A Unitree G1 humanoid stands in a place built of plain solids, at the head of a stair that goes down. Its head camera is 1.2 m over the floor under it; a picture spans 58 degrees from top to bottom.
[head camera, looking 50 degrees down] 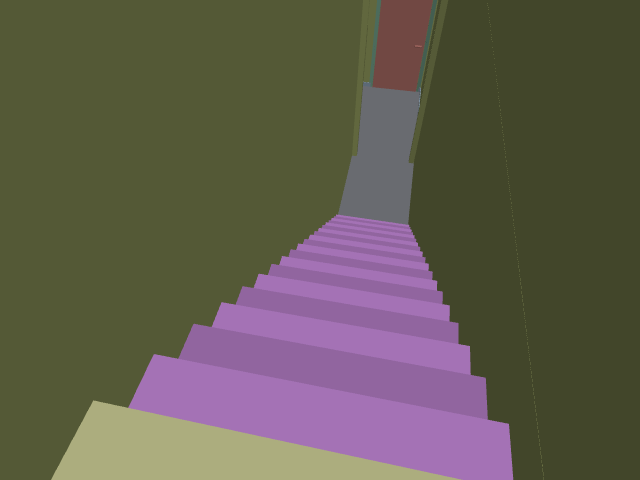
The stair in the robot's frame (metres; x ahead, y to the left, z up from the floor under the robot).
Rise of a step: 0.21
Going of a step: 0.24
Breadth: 1.25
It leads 11 degrees to the right of straight ahead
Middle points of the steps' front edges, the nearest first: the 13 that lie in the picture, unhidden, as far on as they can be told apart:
0.31 0.04 0.00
0.55 -0.01 -0.21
0.78 -0.05 -0.42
1.02 -0.10 -0.63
1.26 -0.15 -0.84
1.49 -0.20 -1.05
1.73 -0.24 -1.26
1.96 -0.29 -1.47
2.20 -0.34 -1.68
2.43 -0.38 -1.89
2.67 -0.43 -2.10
2.91 -0.48 -2.31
3.14 -0.53 -2.52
